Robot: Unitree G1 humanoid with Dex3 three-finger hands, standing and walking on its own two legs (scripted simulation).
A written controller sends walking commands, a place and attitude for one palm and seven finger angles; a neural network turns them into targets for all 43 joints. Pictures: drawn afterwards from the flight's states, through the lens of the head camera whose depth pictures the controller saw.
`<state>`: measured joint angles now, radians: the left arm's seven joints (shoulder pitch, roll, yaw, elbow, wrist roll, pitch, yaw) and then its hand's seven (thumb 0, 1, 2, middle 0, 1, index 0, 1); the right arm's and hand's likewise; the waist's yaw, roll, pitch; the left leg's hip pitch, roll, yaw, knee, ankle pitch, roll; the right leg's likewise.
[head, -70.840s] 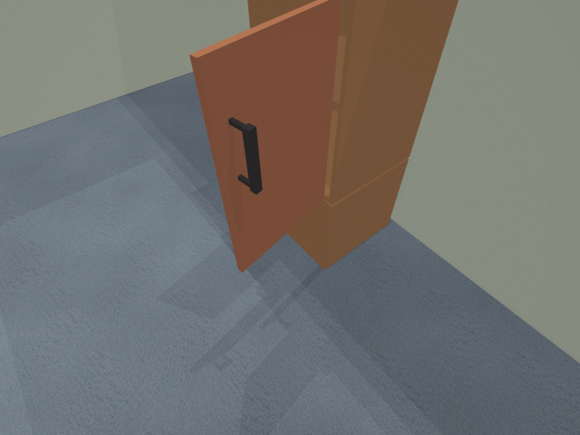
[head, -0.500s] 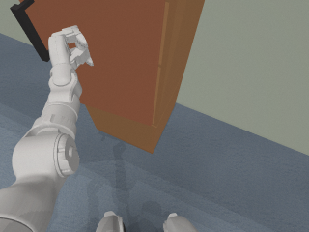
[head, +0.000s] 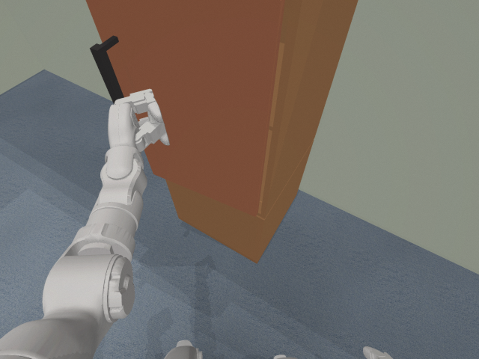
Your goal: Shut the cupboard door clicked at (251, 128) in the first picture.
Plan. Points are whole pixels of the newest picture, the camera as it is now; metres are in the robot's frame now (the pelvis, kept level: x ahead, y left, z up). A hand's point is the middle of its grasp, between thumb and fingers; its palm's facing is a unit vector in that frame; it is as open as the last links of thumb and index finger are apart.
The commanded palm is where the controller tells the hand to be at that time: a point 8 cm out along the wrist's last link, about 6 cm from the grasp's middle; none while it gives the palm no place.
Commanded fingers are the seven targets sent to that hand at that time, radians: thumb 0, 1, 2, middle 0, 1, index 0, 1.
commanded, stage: draw the hand back to the body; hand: left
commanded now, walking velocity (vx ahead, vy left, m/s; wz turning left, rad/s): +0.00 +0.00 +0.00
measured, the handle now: (117, 78) +0.65 +0.22 +0.10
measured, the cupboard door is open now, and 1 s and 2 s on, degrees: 6 6 6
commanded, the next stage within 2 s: step back with the hand held close in 1.48 s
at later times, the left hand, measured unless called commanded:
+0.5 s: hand (91, 178) +0.34 +0.18 +0.16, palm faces +0.09 -0.99 -0.14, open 3.1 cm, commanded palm +0.30 +0.23 +0.17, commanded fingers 0.00 0.90 0.90 -1.00 -1.17 -1.00 -1.17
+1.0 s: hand out of the picture +0.23 +0.27 +0.20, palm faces +0.41 -0.84 -0.35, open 5.3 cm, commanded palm +0.17 +0.31 +0.22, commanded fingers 0.00 0.90 0.90 -0.31 -0.42 -0.31 -0.42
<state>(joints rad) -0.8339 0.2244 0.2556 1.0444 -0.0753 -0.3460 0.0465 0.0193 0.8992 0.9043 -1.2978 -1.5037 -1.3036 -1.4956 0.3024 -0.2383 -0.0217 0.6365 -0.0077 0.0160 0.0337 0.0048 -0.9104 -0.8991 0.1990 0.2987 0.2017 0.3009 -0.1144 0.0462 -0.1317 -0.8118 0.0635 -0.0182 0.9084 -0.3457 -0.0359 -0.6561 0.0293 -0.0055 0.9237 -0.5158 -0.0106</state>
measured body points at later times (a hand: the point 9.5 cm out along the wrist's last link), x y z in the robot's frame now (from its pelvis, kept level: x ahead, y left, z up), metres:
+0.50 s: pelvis +0.00 +0.02 +0.03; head -0.01 +0.00 +0.48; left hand +0.33 +0.23 +0.17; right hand +0.14 -0.23 -0.07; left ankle +0.05 +0.14 -0.69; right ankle -0.04 -0.11 -0.69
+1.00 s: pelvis +0.02 +0.02 +0.05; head +0.00 -0.01 +0.50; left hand +0.20 +0.31 +0.22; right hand +0.21 -0.19 -0.03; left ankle +0.05 +0.14 -0.69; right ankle -0.04 -0.11 -0.69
